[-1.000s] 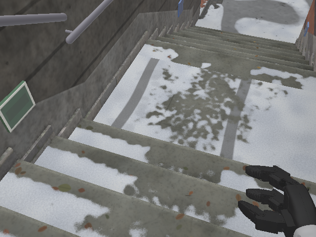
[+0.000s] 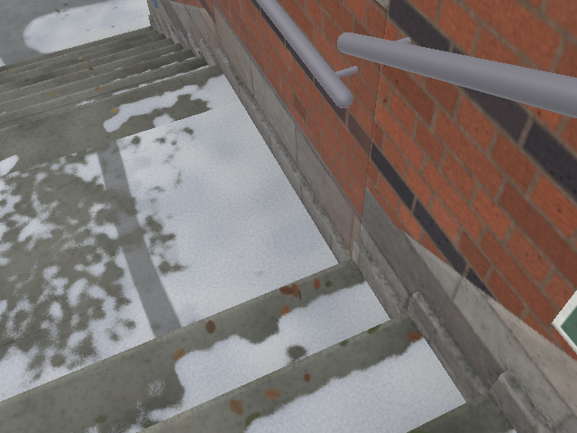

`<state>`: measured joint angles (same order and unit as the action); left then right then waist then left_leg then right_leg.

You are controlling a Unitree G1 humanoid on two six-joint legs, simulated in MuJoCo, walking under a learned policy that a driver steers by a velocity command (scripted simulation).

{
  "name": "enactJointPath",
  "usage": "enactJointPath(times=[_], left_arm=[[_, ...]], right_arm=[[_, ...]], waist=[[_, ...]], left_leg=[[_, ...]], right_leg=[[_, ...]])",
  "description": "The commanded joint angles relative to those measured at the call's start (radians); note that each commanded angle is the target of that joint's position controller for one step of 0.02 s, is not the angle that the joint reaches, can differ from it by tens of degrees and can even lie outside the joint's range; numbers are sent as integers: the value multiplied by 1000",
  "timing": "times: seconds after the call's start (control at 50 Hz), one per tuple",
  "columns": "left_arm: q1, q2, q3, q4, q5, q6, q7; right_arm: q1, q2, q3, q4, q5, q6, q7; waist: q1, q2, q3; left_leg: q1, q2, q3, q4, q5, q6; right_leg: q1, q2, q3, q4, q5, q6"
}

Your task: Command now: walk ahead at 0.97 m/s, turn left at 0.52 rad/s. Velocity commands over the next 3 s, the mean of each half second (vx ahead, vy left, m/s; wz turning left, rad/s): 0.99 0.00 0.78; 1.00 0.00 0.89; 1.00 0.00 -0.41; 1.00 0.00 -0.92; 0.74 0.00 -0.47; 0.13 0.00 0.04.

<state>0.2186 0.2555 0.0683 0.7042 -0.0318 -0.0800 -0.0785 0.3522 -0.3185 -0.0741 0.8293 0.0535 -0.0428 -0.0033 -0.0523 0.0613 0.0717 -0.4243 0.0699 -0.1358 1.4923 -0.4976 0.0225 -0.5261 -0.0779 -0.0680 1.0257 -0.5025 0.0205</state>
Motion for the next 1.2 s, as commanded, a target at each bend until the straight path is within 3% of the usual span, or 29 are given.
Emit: enactJointPath(times=[0.02, 0.06, 0.1, 0.16, 0.2, 0.22, 0.24, 0.26, 0.28, 0.32, 0.34, 0.4, 0.46, 0.5, 0.56, 0.6, 0.64, 0.66, 0.7, 0.76, 0.86, 0.94, 1.02, 1.06, 1.1, 1.12, 1.14, 1.16, 1.2], left_arm=[[120, 76, 32, 50, 14, -36, -4], [-64, -10, -9, -3, 40, -56, 44], [-108, 68, -4, 53, 38, -60, 110], [-152, 126, -2, 73, 16, -64, 122], [-229, 108, 10, 76, -13, -69, 117], [-301, 88, 18, 64, -14, -64, 127], [-360, -43, -18, -8, 19, -65, 141], [-217, -80, -37, -114, 65, -80, 139], [-111, -40, -26, -146, 78, -92, 119], [-43, 59, 8, -98, 72, -75, 97], [-80, 37, -2, -159, 71, -55, 105], [-138, 82, 10, -130, 46, -23, 132], [-400, 3, -21, -202, 61, -72, 72], [-415, -40, -17, -235, 54, -64, 39], [-169, 21, 23, -210, 27, -68, 65], [327, 108, 77, -82, 3, -72, 73], [381, 79, 43, -21, 28, -64, 57], [267, 50, 36, -57, 19, -47, 50], [163, 19, 36, -11, 1, -16, 32], [68, -29, 23, 35, 24, -62, 83], [193, 111, 46, 103, 51, -43, 111], [335, 18, 7, 144, 53, -44, 134], [416, 29, 0, 214, 3, 3, 121], [486, 47, -3, 281, -6, 17, 114], [314, 90, 5, 283, 4, -8, 105], [217, 66, 5, 265, 9, -26, 99], [367, 41, -7, 218, -16, -52, 95], [362, 94, -7, 179, -24, -59, 84], [186, 25, -12, 123, -24, -35, 111]], right_arm=[[-147, 17, 1, -163, 1, -5, -5], [-173, -32, -20, -190, -27, 7, 24], [-38, -4, -33, -150, -54, 17, 42], [138, -22, -50, -110, -18, 33, 19], [348, -91, -82, -52, -44, 51, 13], [537, -66, -77, -1, -69, 61, 22], [561, 3, -22, 50, -80, 53, 39], [453, -6, 23, 9, -79, -2, 54], [347, -9, 10, -50, -47, -21, 56], [61, -47, -10, -151, -10, -29, 34], [-145, -169, -35, -221, -40, -40, 15], [-21, -91, -26, -168, -42, -57, -8], [194, 72, 9, -34, 25, -30, -63], [161, 31, 6, -26, -3, -3, -56], [98, 70, 13, -1, -9, 1, -32], [-121, -2, -5, -83, -23, -8, 0], [102, 138, 22, -156, 18, -24, 12], [185, 88, 21, -160, 34, -12, -1], [13, 54, 5, -235, 28, 27, -26], [-49, 54, 15, -262, 49, 48, -13], [-125, 77, 16, -298, 6, 28, 50], [-390, 66, 32, -321, -38, -4, 96], [-523, 79, 48, -355, 14, -20, 117], [-420, 34, 21, -318, 5, -56, 99], [78, -83, -55, -168, -15, -56, 65], [262, -62, -39, -82, -63, -46, 51], [234, -49, -12, -109, -105, -56, 52], [192, -39, -22, -119, -86, -44, 54], [41, 40, -16, -96, -67, -66, 41]], waist=[[66, -96, -32], [18, -66, -26], [-90, -138, -50], [-179, -214, -139], [-263, -192, -177], [-393, 10, -110], [-351, 278, 79], [-85, 408, 99], [30, 383, -28], [147, -96, -95], [215, -9, -69], [138, -280, -151], [-29, -149, -60], [-64, -24, -63], [73, 38, -77], [366, 46, -179], [188, -485, -259], [129, -490, -280], [64, -57, -91], [-27, -2, 127], [15, -42, 15], [133, -36, 50], [192, -98, 157], [144, -118, 119], [-164, -117, -46], [-243, 24, -133], [-129, 186, -364], [-135, 163, -491], [-58, -89, -281]], left_leg=[[-612, 22, -29, -33, 194, 79], [-396, 36, -9, -351, 548, 124], [64, -74, 222, -606, 912, 42], [410, -157, 346, -664, 887, 5], [504, -70, 261, -812, 768, 123], [647, 27, 73, -1025, 737, 266], [545, 6, 63, -1092, 846, 261], [464, -81, 16, -818, 1236, 164], [524, -91, -166, -792, 1243, 189], [283, -51, -316, -898, 814, 248], [48, 85, -629, -1019, 626, 332], [132, 94, -683, -803, 747, 357], [83, -187, -402, -657, 281, 231], [-34, -211, -384, -705, 247, 223], [-109, -269, -470, -490, 258, 207], [-199, -303, -324, -7, 485, 131], [-622, -317, -282, 658, -349, 96], [-664, -211, -231, 604, -229, 83], [-689, -101, -41, 470, 63, 73], [-523, 23, -145, 87, 358, 50], [-603, 35, -45, -106, 473, 74], [-400, -20, 35, -667, 1051, 121], [-267, -60, 153, -891, 753, 99], [-67, -79, 200, -933, 680, 110], [474, -3, 146, -1030, 829, 140], [838, 111, 19, -939, 960, 208], [1067, 267, -110, -620, 1174, 257], [1060, 299, -196, -726, 1017, 291], [622, 355, -421, -1071, 69, 327]], right_leg=[[339, -330, 573, -408, -173, -194], [90, -245, 292, -290, -65, -60], [-206, -122, -2, -264, -20, -24], [-207, -111, -97, -121, 314, -15], [-101, -99, -87, 343, 649, -17], [-269, -8, -87, 890, 381, -14], [-487, 92, -75, 1257, -164, -59], [-621, 100, 56, 1183, -162, -142], [-682, 81, 146, 938, -70, -154], [-496, 45, 188, 421, 203, -75], [-428, 19, 236, 214, 239, -16], [-380, 16, 279, 208, 339, 46], [-206, 83, 260, -438, 953, -15], [94, 152, 178, -529, 932, -27], [454, 142, 186, -451, 886, -25], [848, 44, 215, -532, 804, -49], [1129, -181, 430, -176, 1293, -121], [1057, -222, 528, -269, 1129, -110], [646, -251, 731, -643, 155, -178], [85, -144, 475, -556, 266, -124], [245, -171, 328, -455, 645, -76], [219, -26, 103, -412, 262, -56], [316, -72, 138, -377, 516, -134], [355, -85, 156, -204, 870, -141], [173, -50, 166, 354, 971, -139], [-182, 116, 154, 889, 115, -102], [-344, 115, 369, 928, -211, -111], [-361, 63, 412, 762, -121, -118], [-394, -32, 285, 556, 203, -87]])
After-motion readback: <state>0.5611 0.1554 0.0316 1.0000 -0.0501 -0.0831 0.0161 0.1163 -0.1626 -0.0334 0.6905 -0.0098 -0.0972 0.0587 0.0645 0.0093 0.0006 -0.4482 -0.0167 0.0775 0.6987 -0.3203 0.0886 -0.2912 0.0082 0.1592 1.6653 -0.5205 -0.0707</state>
